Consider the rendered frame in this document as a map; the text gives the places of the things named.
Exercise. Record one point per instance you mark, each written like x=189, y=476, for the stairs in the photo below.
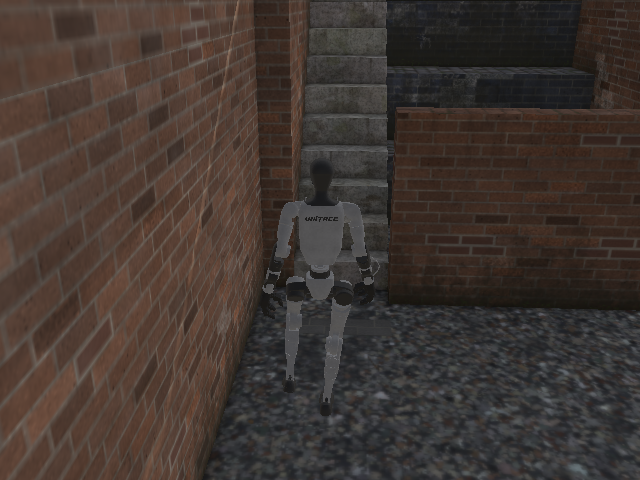
x=345, y=121

